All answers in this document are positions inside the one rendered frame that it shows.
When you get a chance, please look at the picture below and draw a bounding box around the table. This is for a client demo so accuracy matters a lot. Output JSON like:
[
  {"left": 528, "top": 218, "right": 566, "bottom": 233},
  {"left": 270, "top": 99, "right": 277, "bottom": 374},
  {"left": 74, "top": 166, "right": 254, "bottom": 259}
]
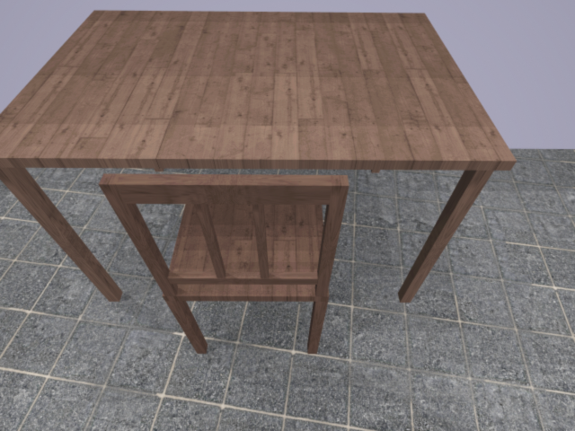
[{"left": 0, "top": 10, "right": 517, "bottom": 303}]

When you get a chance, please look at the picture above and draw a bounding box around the chair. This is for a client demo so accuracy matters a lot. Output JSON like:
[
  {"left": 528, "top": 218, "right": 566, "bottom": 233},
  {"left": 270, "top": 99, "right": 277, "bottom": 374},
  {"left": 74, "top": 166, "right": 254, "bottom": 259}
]
[{"left": 99, "top": 173, "right": 349, "bottom": 354}]

